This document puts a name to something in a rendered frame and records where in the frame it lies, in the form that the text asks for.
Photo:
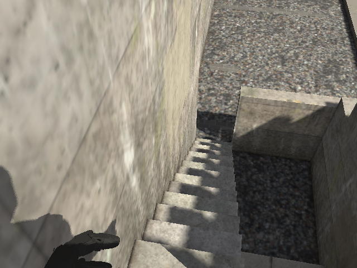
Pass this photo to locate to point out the robot left hand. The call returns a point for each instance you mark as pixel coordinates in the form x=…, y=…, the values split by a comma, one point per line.
x=66, y=256

